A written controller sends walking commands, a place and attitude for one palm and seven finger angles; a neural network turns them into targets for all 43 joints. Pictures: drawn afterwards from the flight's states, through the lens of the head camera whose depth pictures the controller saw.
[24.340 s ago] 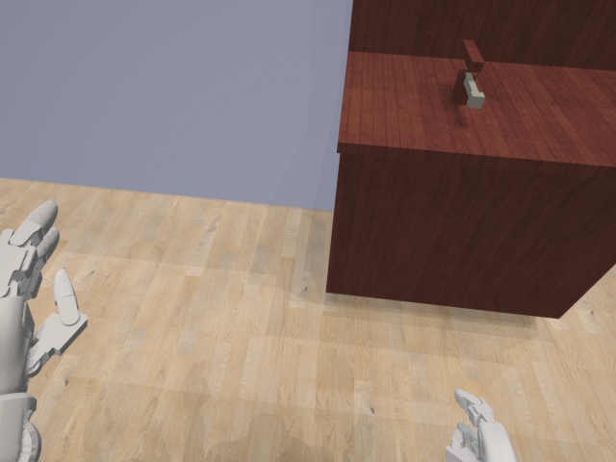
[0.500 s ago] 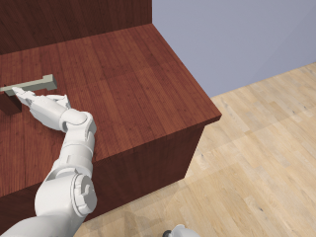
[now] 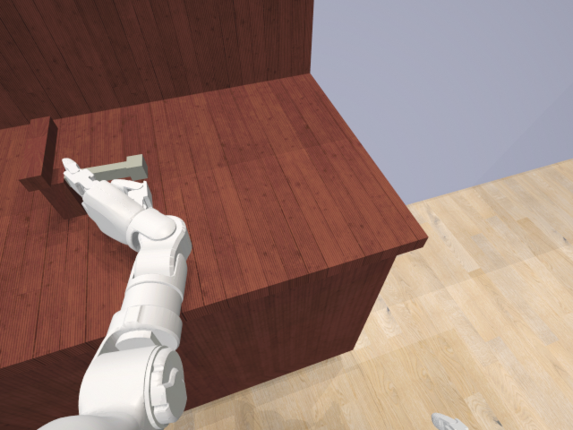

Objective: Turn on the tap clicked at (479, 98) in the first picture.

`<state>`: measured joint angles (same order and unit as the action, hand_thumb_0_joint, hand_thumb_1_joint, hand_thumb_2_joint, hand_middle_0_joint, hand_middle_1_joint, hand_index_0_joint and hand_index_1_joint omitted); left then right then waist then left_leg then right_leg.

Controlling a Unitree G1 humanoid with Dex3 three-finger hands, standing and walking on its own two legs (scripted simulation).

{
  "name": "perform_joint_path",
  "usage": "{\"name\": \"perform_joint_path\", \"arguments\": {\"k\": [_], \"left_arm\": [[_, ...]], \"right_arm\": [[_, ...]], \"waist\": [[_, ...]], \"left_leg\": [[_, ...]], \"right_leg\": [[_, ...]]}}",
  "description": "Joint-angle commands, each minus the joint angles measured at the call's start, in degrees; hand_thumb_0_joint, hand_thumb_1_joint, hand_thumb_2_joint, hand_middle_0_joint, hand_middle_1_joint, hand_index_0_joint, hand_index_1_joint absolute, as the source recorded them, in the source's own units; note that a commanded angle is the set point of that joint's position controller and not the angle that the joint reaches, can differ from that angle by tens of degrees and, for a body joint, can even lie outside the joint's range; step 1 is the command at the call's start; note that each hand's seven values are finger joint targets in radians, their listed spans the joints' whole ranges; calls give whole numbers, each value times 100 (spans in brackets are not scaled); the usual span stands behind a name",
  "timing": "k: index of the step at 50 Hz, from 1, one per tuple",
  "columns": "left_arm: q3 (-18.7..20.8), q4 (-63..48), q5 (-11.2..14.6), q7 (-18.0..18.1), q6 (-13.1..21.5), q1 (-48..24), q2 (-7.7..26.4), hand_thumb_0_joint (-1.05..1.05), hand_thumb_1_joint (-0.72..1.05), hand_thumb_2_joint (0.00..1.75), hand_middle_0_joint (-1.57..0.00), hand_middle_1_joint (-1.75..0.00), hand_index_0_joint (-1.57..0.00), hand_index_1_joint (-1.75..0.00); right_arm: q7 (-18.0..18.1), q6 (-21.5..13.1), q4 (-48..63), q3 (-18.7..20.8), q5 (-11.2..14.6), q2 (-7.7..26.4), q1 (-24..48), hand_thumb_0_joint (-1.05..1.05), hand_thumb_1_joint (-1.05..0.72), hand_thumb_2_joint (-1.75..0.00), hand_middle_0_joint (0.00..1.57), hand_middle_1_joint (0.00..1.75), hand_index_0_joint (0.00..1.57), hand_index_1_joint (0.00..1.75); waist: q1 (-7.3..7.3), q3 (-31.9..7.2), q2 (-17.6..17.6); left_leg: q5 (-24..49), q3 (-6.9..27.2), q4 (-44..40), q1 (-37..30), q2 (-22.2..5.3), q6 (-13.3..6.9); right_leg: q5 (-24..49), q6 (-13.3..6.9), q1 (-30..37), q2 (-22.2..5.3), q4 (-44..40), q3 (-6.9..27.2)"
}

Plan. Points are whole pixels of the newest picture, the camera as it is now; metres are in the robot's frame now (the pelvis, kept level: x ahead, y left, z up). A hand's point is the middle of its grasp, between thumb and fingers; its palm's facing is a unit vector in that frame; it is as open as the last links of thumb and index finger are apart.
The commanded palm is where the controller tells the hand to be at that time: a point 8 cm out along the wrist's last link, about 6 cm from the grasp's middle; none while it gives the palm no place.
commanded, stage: lift the hand up off the lever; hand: left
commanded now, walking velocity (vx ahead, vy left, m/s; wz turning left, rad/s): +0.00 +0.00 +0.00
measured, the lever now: (137, 167) +0.49 +0.25 +0.08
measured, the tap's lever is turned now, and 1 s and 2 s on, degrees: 86 86 86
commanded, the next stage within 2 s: draw the hand back beside the body in 1.52 s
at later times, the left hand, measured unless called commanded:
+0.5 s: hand (147, 182) +0.43 +0.21 +0.12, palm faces +0.82 -0.56 -0.10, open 7.8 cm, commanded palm +0.37 +0.23 +0.12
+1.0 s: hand (141, 174) +0.42 +0.21 +0.14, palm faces +0.82 -0.56 -0.09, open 7.8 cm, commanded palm +0.36 +0.23 +0.14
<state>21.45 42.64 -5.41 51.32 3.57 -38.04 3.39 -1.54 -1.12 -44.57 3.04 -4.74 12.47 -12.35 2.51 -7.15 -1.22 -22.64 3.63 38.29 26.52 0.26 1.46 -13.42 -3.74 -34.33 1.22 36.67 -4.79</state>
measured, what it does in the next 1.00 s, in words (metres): stands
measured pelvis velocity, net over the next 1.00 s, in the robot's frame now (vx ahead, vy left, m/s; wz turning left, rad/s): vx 0.01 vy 0.00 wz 0.00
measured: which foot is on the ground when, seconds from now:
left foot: down 0.00-1.00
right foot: down 0.00-1.00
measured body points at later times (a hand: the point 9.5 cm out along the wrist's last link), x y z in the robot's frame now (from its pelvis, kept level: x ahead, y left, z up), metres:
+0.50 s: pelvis +0.01 +0.00 +0.01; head +0.04 -0.01 +0.46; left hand +0.38 +0.23 +0.12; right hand +0.13 -0.23 -0.13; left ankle -0.04 +0.14 -0.72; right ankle +0.05 -0.08 -0.72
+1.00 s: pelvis +0.01 +0.00 +0.01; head +0.03 -0.02 +0.46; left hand +0.38 +0.23 +0.14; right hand +0.15 -0.24 -0.11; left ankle -0.04 +0.14 -0.72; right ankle +0.05 -0.08 -0.72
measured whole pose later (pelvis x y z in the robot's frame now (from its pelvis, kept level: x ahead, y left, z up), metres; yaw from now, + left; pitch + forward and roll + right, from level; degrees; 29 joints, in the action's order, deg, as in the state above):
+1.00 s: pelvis +0.01 +0.00 +0.01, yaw +0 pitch +7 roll +0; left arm 17.8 32.4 -3.7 50.4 -8.3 -36.4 1.0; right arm 0.6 0.2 -45.5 2.5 -3.3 11.7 -8.5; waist 0.0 -5.4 -1.7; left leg -20.2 3.7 31.6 18.1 -0.1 1.7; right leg -11.8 -3.9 -26.3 1.6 31.1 -4.8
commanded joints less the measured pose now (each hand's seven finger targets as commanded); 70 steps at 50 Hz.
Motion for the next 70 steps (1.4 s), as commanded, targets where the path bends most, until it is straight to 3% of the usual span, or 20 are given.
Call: {"name": "perform_joint_path", "arguments": {"k": [1, 3, 10, 13, 15, 18, 20, 25, 28, 35, 38, 39, 48, 51, 53, 54, 58, 60, 64, 70], "left_arm": [[-490, -1475, -216, -48, 191, -2434, 704, 0, 90, 90, -15, -15, -15, -15], [-253, -1577, -182, -37, 104, -2285, 913, 0, 90, 90, -15, -15, -15, -15], [-714, -1695, -178, -29, -194, -2546, 426, 0, 90, 90, -15, -15, -15, -15], [-367, -1665, -208, 44, -280, -2438, 736, 0, 90, 90, -15, -15, -15, -15], [-551, -1926, -222, 52, -315, -2495, 552, 0, 90, 90, -15, -15, -15, -15], [-486, -1983, -243, 59, -468, -2153, 579, 0, 90, 90, -15, -15, -15, -15], [-701, -2083, -180, 22, -551, -2179, 354, 0, 90, 90, -15, -15, -15, -15], [-501, -2169, -146, 21, -671, -2273, 623, 0, 90, 90, -15, -15, -15, -15], [-382, -2357, -200, 31, -665, -2198, 800, 0, 90, 90, -15, -15, -15, -15], [-780, -2293, -86, -118, -702, -2362, 471, 0, 90, 90, -15, -15, -15, -15], [-644, -2140, -66, -120, -743, -2353, 628, 0, 90, 90, -15, -15, -15, -15], [-797, -2150, -43, -122, -759, -2391, 461, 0, 90, 90, -15, -15, -15, -15], [-384, -2395, -111, -43, -871, -2146, 869, 0, 90, 90, -15, -15, -15, -15], [-532, -2561, -23, -104, -977, -1993, 667, 0, 90, 90, -15, -15, -15, -15], [-293, -2553, 27, -149, -1054, -1878, 941, 0, 90, 90, -15, -15, -15, -15], [-545, -2606, 37, -182, -1088, -1965, 696, 0, 90, 90, -15, -15, -15, -15], [-460, -2978, 35, -212, -1102, -1909, 850, 0, 90, 90, -15, -15, -15, -15], [-815, -3066, 50, -266, -1152, -1932, 492, 0, 90, 90, -15, -15, -15, -15], [-788, -3160, 155, -333, -1249, -1866, 539, 0, 90, 90, -15, -15, -15, -15], [-978, -2898, 128, -337, -1367, -2129, 377, 0, 90, 90, -15, -15, -15, -15]], "right_arm": [[83, -109, 594, 210, -9, 644, 111, 0, -90, -90, 20, 30, 20, 30], [126, -76, 588, 224, -9, 670, 174, 0, -90, -90, 20, 30, 20, 30], [118, -27, 595, 175, -9, 607, 316, 0, -90, -90, 20, 30, 20, 30], [147, -9, 560, 193, -25, 626, 321, 0, -90, -90, 20, 30, 20, 30], [123, -5, 599, 180, -27, 573, 316, 0, -90, -90, 20, 30, 20, 30], [123, 25, 601, 195, -27, 584, 329, 0, -90, -90, 20, 30, 20, 30], [119, 41, 646, 173, 6, 555, 386, 0, -90, -90, 20, 30, 20, 30], [194, 34, 645, 136, 51, 555, 550, 0, -90, -90, 20, 30, 20, 30], [213, -11, 634, 149, 42, 553, 611, 0, -90, -90, 20, 30, 20, 30], [266, -95, 608, 119, 116, 539, 727, 0, -90, -90, 20, 30, 20, 30], [293, -105, 550, 125, 131, 571, 771, 0, -90, -90, 20, 30, 20, 30], [278, -111, 580, 104, 135, 547, 789, 0, -90, -90, 20, 30, 20, 30], [273, -64, 622, 144, 119, 567, 799, 0, -90, -90, 20, 30, 20, 30], [263, -47, 700, 123, 152, 538, 801, 0, -90, -90, 20, 30, 20, 30], [311, -21, 681, 127, 180, 567, 873, 0, -90, -90, 20, 30, 20, 30], [304, -28, 701, 98, 197, 539, 927, 0, -90, -90, 20, 30, 20, 30], [324, -82, 696, 113, 197, 544, 981, 0, -90, -90, 20, 30, 20, 30], [298, -116, 701, 91, 203, 503, 994, 0, -90, -90, 20, 30, 20, 30], [347, -114, 700, 71, 238, 513, 1096, 0, -90, -90, 20, 30, 20, 30], [361, -140, 592, 46, 265, 497, 1248, 0, -90, -90, 20, 30, 20, 30]], "waist": [[51, -1811, 98], [-44, -1893, 109], [-9, -1721, 124], [-122, -1829, 275], [-118, -2067, 153], [-226, -2068, 119], [-154, -1896, 238], [-168, -1701, 455], [-244, -1794, 211], [-144, -1524, 197], [-157, -1401, 211], [-149, -1405, 177], [-352, -1805, 200], [-339, -1772, 420], [-382, -1635, 449], [-320, -1497, 394], [-410, -1653, 230], [-353, -1533, 177], [-360, -1431, 262], [-329, -1089, 288]], "left_leg": [[1726, -373, -414, 101, 120, -107], [1797, -349, -448, 44, 115, -85], [2055, -295, -502, -144, 90, 57], [2086, -274, -541, -145, 87, 69], [2380, -323, -483, -282, 88, 88], [2580, -323, -522, -321, 77, 133], [2532, -353, -551, -314, 68, 105], [1992, -375, -701, -216, 86, -46], [1931, -381, -710, -303, 99, -53], [1500, -368, -855, -386, 112, -113], [1393, -335, -898, -381, 111, -109], [1412, -354, -911, -401, 119, -110], [1993, -391, -940, -557, 83, -62], [2142, -433, -961, -586, 70, -77], [1979, -413, -1031, -562, 64, -100], [1904, -434, -1055, -585, 54, -112], [2056, -424, -1104, -793, 63, -84], [2149, -424, -1109, -859, 54, -47], [2101, -412, -1177, -918, 64, -51], [1566, -351, -1287, -883, 58, -47]], "right_leg": [[1205, 232, 2201, -203, -341, 222], [1232, 216, 2293, -192, -354, 205], [1243, 183, 2153, -176, -342, 107], [1259, 178, 2298, -160, -369, 101], [1592, 175, 2422, -176, -299, 102], [1794, 157, 2541, -173, -289, 82], [1808, 181, 2554, -199, -359, 89], [1382, 238, 2664, -248, -615, 206], [1285, 228, 2680, -234, -648, 241], [701, 246, 2556, -253, -873, 272], [518, 239, 2511, -247, -960, 274], [548, 246, 2504, -265, -955, 271], [1301, 217, 2929, -256, -831, 256], [1636, 262, 3076, -294, -837, 268], [1404, 270, 3078, -292, -942, 299], [1269, 276, 2985, -306, -997, 312], [1334, 236, 3091, -269, -997, 291], [1402, 231, 3020, -276, -981, 250], [1309, 239, 3038, -286, -1059, 256], [468, 232, 2747, -275, -1265, 241]]}}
